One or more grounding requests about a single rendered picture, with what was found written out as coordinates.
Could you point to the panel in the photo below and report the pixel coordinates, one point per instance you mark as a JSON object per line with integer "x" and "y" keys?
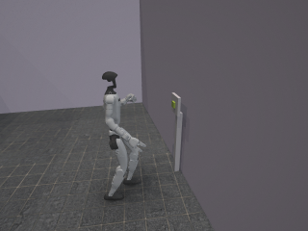
{"x": 177, "y": 130}

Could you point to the robot torso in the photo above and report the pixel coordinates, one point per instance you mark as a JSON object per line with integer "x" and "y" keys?
{"x": 116, "y": 113}

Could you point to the left robot forearm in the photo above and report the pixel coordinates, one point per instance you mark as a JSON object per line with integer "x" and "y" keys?
{"x": 123, "y": 102}

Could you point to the button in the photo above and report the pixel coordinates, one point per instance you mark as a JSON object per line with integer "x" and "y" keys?
{"x": 173, "y": 104}

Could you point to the right robot forearm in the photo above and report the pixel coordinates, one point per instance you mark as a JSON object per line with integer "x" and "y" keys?
{"x": 118, "y": 130}

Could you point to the right robot hand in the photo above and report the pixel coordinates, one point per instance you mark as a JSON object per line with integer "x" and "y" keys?
{"x": 133, "y": 142}

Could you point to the robot left foot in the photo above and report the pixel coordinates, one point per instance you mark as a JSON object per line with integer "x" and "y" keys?
{"x": 132, "y": 181}

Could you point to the left robot hand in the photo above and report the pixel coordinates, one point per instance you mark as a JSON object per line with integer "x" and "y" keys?
{"x": 131, "y": 98}

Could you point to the robot right upper arm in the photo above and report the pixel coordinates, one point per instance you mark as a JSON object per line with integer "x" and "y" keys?
{"x": 109, "y": 107}

